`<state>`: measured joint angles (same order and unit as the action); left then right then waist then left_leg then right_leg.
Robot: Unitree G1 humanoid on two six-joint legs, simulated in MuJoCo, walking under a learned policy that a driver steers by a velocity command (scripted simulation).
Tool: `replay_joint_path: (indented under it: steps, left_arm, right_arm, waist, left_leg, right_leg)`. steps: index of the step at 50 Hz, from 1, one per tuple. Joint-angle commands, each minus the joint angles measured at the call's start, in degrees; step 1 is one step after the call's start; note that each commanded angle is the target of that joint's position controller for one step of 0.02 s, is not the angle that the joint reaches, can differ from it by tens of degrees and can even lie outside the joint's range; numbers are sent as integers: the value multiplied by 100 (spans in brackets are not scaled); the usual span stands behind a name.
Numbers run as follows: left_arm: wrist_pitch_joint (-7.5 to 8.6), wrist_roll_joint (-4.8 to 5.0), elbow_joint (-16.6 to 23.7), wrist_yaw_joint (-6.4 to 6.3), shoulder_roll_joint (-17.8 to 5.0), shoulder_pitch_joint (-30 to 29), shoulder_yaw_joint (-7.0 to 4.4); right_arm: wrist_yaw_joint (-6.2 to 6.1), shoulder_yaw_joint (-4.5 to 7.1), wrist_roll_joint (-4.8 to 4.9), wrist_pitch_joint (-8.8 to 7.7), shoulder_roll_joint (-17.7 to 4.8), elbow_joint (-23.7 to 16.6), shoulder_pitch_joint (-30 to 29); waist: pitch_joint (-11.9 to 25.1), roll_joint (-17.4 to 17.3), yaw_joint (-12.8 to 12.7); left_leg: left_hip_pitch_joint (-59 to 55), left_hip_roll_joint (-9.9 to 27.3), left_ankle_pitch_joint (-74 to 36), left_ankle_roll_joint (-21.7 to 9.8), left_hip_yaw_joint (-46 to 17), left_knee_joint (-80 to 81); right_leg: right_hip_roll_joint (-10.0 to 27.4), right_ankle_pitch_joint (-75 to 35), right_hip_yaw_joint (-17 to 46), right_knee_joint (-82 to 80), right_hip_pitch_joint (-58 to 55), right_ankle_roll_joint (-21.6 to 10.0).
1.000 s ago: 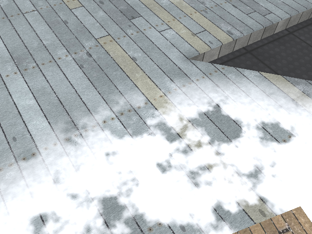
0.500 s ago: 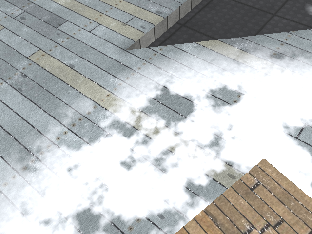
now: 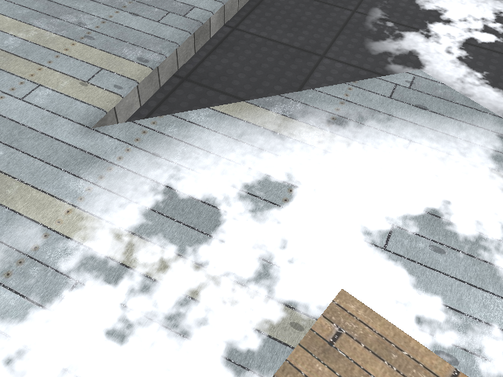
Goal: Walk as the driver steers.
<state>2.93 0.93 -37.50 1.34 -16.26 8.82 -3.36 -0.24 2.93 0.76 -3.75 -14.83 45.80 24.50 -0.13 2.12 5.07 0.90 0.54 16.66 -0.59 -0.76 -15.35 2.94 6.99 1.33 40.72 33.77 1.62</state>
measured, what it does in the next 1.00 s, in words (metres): walks ahead, turning left: right foot, then left foot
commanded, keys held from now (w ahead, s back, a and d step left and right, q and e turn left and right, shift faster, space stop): w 0.28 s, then w+q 0.72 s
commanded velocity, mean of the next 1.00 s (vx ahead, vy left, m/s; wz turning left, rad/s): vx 0.48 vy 0.00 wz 0.27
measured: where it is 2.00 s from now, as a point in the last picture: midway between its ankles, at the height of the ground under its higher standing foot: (123, 206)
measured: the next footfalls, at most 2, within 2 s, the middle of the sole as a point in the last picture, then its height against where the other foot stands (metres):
right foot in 0.12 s outside the picture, level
left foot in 0.66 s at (197, 365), level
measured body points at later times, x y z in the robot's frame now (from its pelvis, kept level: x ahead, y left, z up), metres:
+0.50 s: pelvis +0.25 -0.05 +0.00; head +0.28 -0.05 +0.45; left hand +0.27 +0.23 -0.12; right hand +0.46 -0.29 -0.10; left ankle +0.44 +0.11 -0.69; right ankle +0.17 -0.15 -0.74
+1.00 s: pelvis +0.55 +0.02 +0.00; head +0.58 +0.04 +0.45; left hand +0.66 +0.32 -0.09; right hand +0.71 -0.23 -0.10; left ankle +0.49 +0.08 -0.74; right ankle +0.78 -0.11 -0.69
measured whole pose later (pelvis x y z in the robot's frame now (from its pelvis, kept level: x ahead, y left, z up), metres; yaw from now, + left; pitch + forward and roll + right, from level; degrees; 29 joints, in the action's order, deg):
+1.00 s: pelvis +0.55 +0.02 +0.00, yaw +20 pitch +2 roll +0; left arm 5.2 -0.6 -38.4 0.1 -17.2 4.5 -1.8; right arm -0.2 3.2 1.0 -2.5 -16.9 40.0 18.6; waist -2.4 2.0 3.7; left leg 9.3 -6.8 13.1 -4.9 -8.0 -21.1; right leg 4.5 -0.1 6.5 38.5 37.7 4.5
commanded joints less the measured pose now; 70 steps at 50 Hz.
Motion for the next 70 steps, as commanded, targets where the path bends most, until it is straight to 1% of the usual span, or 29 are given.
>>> replay_joint_path:
  steps: [1,4,6,7,8,9,10,12,16,23,28,32,33,34,35,36,37,39,43,48,53,56,57,58,59,60,62,65,70]
  left_arm:
    - [175,59,674,99,-252,-1075,-12]
    - [204,79,609,131,-492,-688,-108]
    - [177,44,204,34,-908,718,-337]
    - [141,-79,74,-41,-1365,1718,-432]
    - [148,-91,-16,11,-1584,1907,-434]
    - [167,-46,-10,21,-1046,1602,-280]
    - [164,-22,8,12,-866,1240,-207]
    - [171,-110,51,37,-647,699,-131]
    - [316,-95,-95,11,-590,505,-130]
    - [347,-114,-471,-93,-836,870,-173]
    - [171,-34,-745,-141,-933,1207,-208]
    - [-47,-54,-658,-286,-1221,1041,-276]
    - [-52,-71,-574,-340,-1173,1007,-237]
    - [81,-219,-289,-263,-493,1638,0]
    - [309,-219,-296,-152,-526,1477,68]
    - [441,52,-99,-63,-929,816,-59]
    - [516,103,45,-51,-877,485,-12]
    - [484,-105,45,-124,-860,434,-59]
    - [252,-212,22,-173,-643,575,-21]
    - [290,-167,284,-137,-374,-609,95]
    - [403,-46,387,-21,-697,-931,-35]
    - [476,-63,181,-56,-929,-33,-205]
    - [499,-165,128,-107,-1200,730,-292]
    - [418,-232,-50,-115,-1688,1279,-412]
    - [375,-81,-85,-65,-1292,1340,-362]
    - [351,-72,-5,-86,-892,1092,-256]
    - [289,-145,-15,-106,-619,614,-146]
    - [323,-141,-149,-130,-475,499,-109]
    - [345,-122,-402,-131,-806,569,-227]
  right_arm:
    - [8,275,75,-42,-1183,-267,-40]
    - [-4,304,125,27,-1306,-204,-137]
    - [-26,214,80,40,-1090,-208,-145]
    - [-36,44,-71,3,-627,-443,-80]
    - [-50,-61,3,-115,-298,-541,280]
    - [-13,103,147,-182,-938,-527,-146]
    - [31,139,190,-225,-1069,-630,-565]
    - [34,132,22,-225,-908,-616,-802]
    - [71,81,25,-22,-611,-510,-644]
    - [186,-26,48,-59,-414,-907,-1949]
    - [391,-41,56,-83,-417,-1292,-2547]
    - [405,237,29,-8,-935,-1221,-1368]
    - [317,406,50,26,-1265,-1039,-437]
    - [249,565,28,40,-1947,-1017,-1]
    - [235,465,74,16,-1641,-1087,111]
    - [221,360,3,7,-1323,-1064,-11]
    - [205,329,12,-5,-1206,-1083,-359]
    - [180,243,-45,-10,-967,-1221,-977]
    - [88,255,-35,-42,-1009,-1181,-1121]
    - [-46,301,40,49,-1166,-958,-729]
    - [-81,309,85,137,-1140,-801,-427]
    - [-71,252,40,172,-918,-850,-568]
    - [-42,120,-19,149,-556,-932,-526]
    - [-32,-5,98,98,-179,-1067,313]
    - [-57,77,190,86,-739,-1004,294]
    - [-69,195,165,119,-1142,-1030,-348]
    - [-62,228,20,155,-1069,-1187,-945]
    - [21,205,104,227,-714,-1217,-874]
    - [80,128,52,271,-495,-1394,-1336]
  waist:
    - [-482,-1009,94]
    - [-352,-1050,-308]
    - [589,-754,-1037]
    - [1575,231,-1331]
    - [2071,1645,-1078]
    - [1354,1016,-1153]
    - [663,743,-1036]
    - [125,242,-726]
    - [-50,284,-394]
    - [-471,17,-838]
    - [-577,-69,-970]
    - [447,286,-187]
    - [936,75,301]
    - [1739,-1266,-26]
    - [2574,-1237,74]
    - [1894,-884,229]
    - [1130,-478,63]
    - [399,-197,-419]
    - [187,-445,-663]
    - [32,-619,-209]
    - [57,-810,-164]
    - [357,-926,-684]
    - [1075,-406,-1008]
    - [1825,1329,-720]
    - [1638,1288,-844]
    - [879,657,-1030]
    - [116,230,-892]
    - [-69,530,-666]
    - [-166,226,-698]
  left_leg:
    - [435,1251,-906,-1002,-810,633]
    - [226,1446,-1988,-848,-788,201]
    - [736,966,-3324,-528,-199,-1627]
    - [2253,525,-1718,-202,108,-3716]
    - [3683,-283,1591,-24,-316,-5143]
    - [4306,82,1386,-62,-637,-5735]
    - [4471,351,833,-156,-455,-5692]
    - [4096,685,20,-118,-349,-5204]
    - [3769,812,-592,83,-284,-4782]
    - [3706,482,-2426,46,-130,-2527]
    - [4019,306,-1971,-250,50,-1828]
    - [2159,-447,-939,-715,677,-1754]
    - [528,-330,-1229,-968,240,-1559]
    - [-2030,1230,-751,-1977,-2571,-1606]
    - [-2743,1879,-148,-2450,-4833,-579]
    - [-2333,1685,26,-2061,-4072,-347]
    - [-1406,1471,-298,-1851,-3310,-261]
    - [171,1057,-1476,-1659,-2375,-35]
    - [1325,718,-2329,-1711,-1709,258]
    - [1659,286,-1560,-1259,-1319,93]
    - [940,626,-894,-1092,-2186,-513]
    - [978,411,-1151,-797,-2277,-1431]
    - [1520,73,-645,-584,-1846,-2871]
    - [3500,-770,1631,-154,-988,-4793]
    - [4407,-318,1663,-58,-970,-5703]
    - [4579,-96,1093,-17,-955,-5966]
    - [4317,225,380,44,-757,-5672]
    - [3879,459,74,62,-557,-5239]
    - [4172,583,-753,171,-455,-4140]
  right_leg:
    - [-176,-140,-285,-667,-231,-69]
    - [-287,-17,-322,-1135,-974,-391]
    - [-315,-44,-310,-1316,-3097,-731]
    - [1080,541,1482,-1308,-4993,-1246]
    - [1958,1899,4008,-2271,-5645,-1886]
    - [1795,2369,3774,-2529,-5139,-1709]
    - [1617,1942,2939,-2569,-4441,-1550]
    - [1137,716,1986,-2823,-3331,-1453]
    - [925,-423,1009,-3296,-2617,-1521]
    - [819,-1018,-245,-3543,-2700,-1194]
    - [1167,-1801,-551,-3091,-3877,-1046]
    - [1036,-5292,-952,-801,-4100,-721]
    - [847,-4607,-1038,617,-3091,-516]
    - [-25,-601,-958,2988,-430,-126]
    - [-714,2601,256,3949,584,-83]
    - [-337,2220,632,4090,1132,-186]
    - [-88,1730,515,3653,1169,-256]
    - [267,1233,428,2747,548,-179]
    - [286,781,227,1927,48,206]
    - [-110,-1052,131,-300,-437,334]
    - [-280,-786,424,-1182,-757,147]
    - [-201,-337,314,-1567,-2059,-255]
    - [655,3,1091,-1498,-3411,-626]
    - [2012,1037,3590,-1863,-5348,-1612]
    - [2240,2631,4620,-2297,-5294,-1693]
    - [1928,2671,3757,-2416,-4634,-1403]
    - [1420,1133,2301,-2551,-3451,-1154]
    - [1076,204,1202,-2906,-2842,-1098]
    - [1205,-890,301,-3137,-2996,-1256]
